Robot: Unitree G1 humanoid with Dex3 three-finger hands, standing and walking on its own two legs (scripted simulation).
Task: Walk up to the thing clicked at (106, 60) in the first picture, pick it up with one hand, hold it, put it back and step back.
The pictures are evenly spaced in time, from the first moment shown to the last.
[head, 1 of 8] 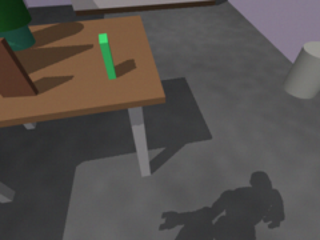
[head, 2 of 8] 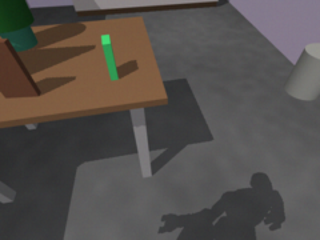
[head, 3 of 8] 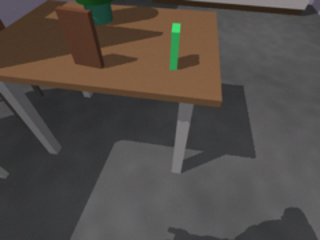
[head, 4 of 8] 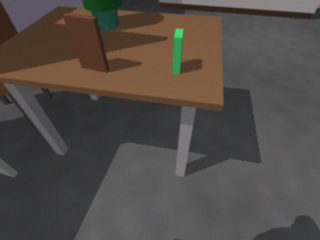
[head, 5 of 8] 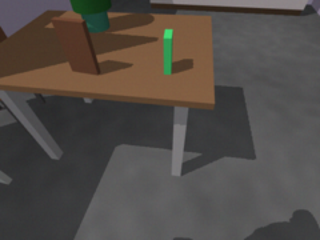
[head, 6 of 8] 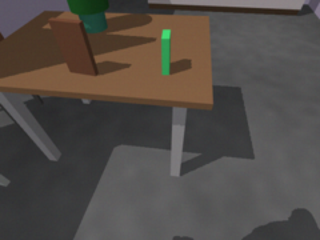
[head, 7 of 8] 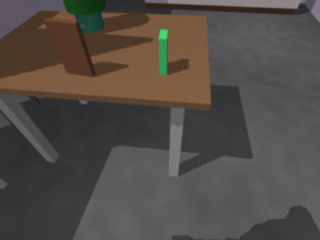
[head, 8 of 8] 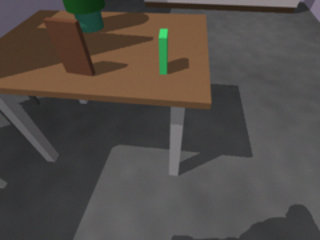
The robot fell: no
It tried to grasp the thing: no
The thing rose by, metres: 0.00
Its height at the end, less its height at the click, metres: +0.00
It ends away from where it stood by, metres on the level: 0.00
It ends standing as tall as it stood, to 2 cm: yes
